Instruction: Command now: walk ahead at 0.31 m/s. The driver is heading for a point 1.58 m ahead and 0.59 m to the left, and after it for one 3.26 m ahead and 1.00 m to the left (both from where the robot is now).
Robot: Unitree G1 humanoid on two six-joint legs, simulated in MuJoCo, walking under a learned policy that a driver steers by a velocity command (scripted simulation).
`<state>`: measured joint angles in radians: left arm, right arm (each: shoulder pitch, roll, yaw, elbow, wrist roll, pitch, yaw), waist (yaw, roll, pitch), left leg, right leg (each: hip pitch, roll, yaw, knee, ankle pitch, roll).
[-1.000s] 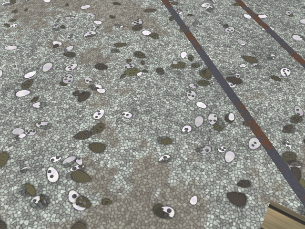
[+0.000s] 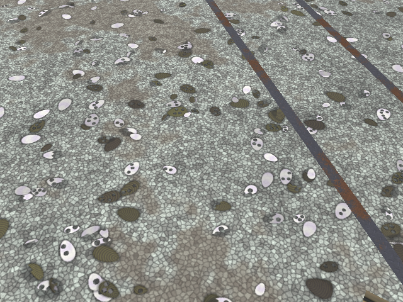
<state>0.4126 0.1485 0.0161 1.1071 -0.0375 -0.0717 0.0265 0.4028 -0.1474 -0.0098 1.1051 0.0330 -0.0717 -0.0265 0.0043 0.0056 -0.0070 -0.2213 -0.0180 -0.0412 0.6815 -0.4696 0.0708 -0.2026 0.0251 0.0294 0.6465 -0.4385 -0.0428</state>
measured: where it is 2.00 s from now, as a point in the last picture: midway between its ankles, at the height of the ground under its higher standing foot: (144, 188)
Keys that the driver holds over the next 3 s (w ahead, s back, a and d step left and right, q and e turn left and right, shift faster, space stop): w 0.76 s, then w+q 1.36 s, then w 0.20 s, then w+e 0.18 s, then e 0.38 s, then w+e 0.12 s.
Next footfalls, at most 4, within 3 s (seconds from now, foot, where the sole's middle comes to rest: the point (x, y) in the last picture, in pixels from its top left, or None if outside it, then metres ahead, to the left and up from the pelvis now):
0.58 right None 0.43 -0.06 -0.76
1.16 left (152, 252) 0.71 0.21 -0.76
1.66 right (181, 180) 1.03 0.12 -0.76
2.20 left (91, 170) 1.09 0.50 -0.76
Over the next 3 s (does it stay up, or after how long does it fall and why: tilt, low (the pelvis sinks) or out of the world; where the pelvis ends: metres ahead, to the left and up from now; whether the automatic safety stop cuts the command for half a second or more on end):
stays up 1.30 0.53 0.01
